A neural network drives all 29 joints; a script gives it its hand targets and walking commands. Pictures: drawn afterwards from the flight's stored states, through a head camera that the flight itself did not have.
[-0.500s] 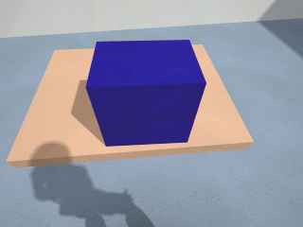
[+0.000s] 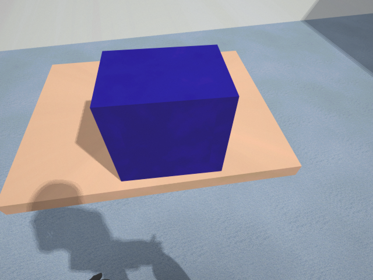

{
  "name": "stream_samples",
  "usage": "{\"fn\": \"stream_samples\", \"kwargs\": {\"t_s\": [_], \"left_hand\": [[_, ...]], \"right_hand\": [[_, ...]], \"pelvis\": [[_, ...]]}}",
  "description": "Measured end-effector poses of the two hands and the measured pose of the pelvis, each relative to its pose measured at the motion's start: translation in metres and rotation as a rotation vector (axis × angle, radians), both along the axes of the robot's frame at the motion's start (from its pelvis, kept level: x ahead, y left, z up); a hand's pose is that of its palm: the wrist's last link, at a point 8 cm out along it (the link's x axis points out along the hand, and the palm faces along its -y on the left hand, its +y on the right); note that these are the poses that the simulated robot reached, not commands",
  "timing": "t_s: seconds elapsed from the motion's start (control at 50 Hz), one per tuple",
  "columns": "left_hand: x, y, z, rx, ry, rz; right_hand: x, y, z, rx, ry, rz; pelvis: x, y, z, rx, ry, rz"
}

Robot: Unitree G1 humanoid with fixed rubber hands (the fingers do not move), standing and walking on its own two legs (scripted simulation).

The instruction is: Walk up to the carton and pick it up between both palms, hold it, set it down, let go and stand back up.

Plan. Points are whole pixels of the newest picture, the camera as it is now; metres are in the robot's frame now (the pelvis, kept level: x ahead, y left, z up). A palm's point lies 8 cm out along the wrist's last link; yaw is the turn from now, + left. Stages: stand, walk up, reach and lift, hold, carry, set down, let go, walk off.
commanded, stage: walk up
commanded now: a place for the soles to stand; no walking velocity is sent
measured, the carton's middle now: (167, 116) +0.50 +0.05 +0.05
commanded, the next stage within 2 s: reach and lift in 0.06 s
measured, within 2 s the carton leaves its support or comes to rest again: neither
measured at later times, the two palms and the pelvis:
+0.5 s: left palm (81, 277) +0.15 +0.21 -0.06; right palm (283, 246) +0.21 -0.22 -0.07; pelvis +0.01 -0.04 +0.02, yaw +8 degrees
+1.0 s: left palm (73, 264) +0.17 +0.22 -0.04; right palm (292, 241) +0.21 -0.23 -0.04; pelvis +0.04 -0.03 +0.02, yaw +8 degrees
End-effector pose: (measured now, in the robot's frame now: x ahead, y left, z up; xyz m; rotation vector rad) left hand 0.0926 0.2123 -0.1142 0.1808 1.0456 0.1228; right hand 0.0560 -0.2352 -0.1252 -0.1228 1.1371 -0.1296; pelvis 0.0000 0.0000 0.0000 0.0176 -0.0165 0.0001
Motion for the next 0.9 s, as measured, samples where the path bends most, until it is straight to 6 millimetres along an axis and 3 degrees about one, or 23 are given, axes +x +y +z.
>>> {"fn": "stream_samples", "kwargs": {"t_s": [0.08,0.12,0.2,0.28,0.34,0.4,0.48,0.64,0.8,0.9], "left_hand": [[-0.001,-0.002,0.0,0.001,0.005,-0.004],[0.005,0.0,-0.006,-0.012,0.043,0.024],[0.042,0.001,-0.008,-0.02,0.031,0.061],[0.075,-0.007,0.021,-0.035,-0.088,0.017],[0.082,-0.012,0.045,-0.039,-0.149,-0.008],[0.078,-0.01,0.055,-0.042,-0.17,0.018],[0.065,-0.002,0.052,-0.041,-0.15,0.077],[0.05,0.011,0.053,-0.032,-0.174,0.125],[0.064,0.016,0.066,-0.04,-0.292,0.105],[0.075,0.015,0.07,-0.063,-0.358,0.108]], "right_hand": [[-0.003,-0.003,0.0,0.001,0.004,-0.005],[0.005,-0.006,-0.005,-0.001,-0.014,0.024],[0.051,-0.011,-0.01,0.002,-0.099,0.095],[0.105,-0.008,0.013,0.007,-0.276,0.059],[0.131,-0.001,0.037,0.024,-0.367,0.055],[0.146,0.008,0.053,0.031,-0.409,0.091],[0.152,0.017,0.059,0.045,-0.399,0.118],[0.139,0.017,0.052,0.068,-0.352,0.086],[0.136,0.0,0.064,0.033,-0.439,0.077],[0.143,0.0,0.073,0.031,-0.473,0.101]], "pelvis": [[0.0,-0.002,0.0,0.002,-0.001,-0.006],[-0.003,-0.004,-0.003,0.001,0.034,0.027],[-0.015,-0.011,-0.013,0.002,0.08,0.089],[-0.017,-0.017,-0.007,-0.012,0.07,0.104],[-0.01,-0.023,0.004,-0.018,0.031,0.108],[-0.001,-0.03,0.011,-0.018,0.002,0.121],[0.006,-0.04,0.015,-0.015,-0.014,0.143],[0.017,-0.045,0.016,-0.02,0.012,0.157],[0.026,-0.039,0.016,-0.025,0.043,0.142],[0.031,-0.036,0.016,-0.026,0.05,0.136]]}}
